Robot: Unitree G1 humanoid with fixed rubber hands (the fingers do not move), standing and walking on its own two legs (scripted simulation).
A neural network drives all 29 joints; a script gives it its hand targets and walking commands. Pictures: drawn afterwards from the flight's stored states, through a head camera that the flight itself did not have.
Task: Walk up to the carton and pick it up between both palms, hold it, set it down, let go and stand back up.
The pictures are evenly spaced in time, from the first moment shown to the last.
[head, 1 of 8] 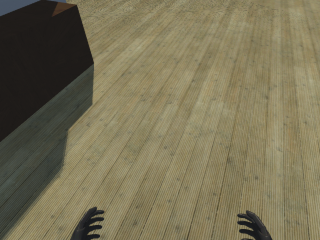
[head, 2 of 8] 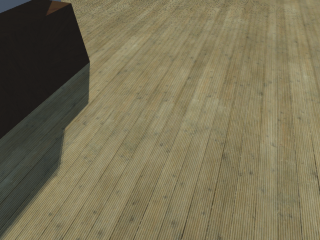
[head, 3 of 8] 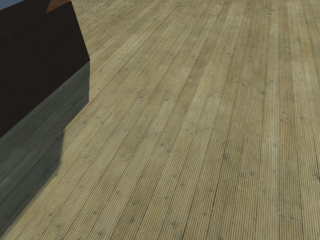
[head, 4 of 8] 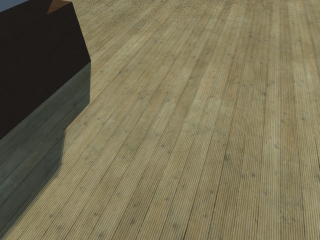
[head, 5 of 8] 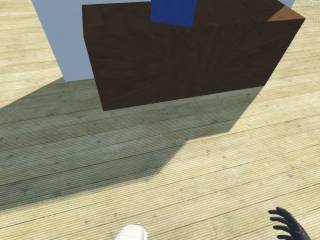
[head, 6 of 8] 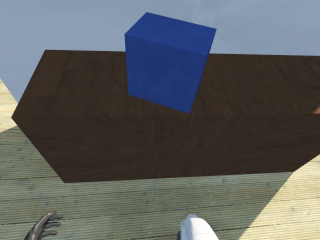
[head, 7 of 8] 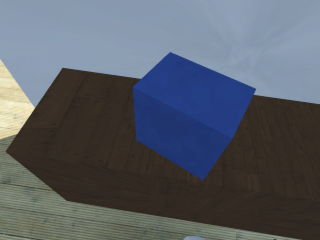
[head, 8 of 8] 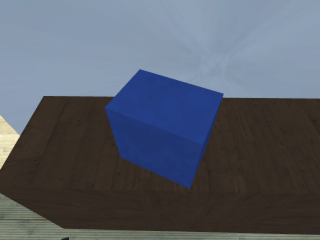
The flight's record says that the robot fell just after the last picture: no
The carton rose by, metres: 0.00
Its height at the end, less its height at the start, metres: +0.00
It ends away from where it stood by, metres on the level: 0.00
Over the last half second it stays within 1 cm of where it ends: yes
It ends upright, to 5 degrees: yes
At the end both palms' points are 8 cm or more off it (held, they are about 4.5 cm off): yes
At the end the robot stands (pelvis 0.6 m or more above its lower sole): yes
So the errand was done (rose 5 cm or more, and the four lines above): no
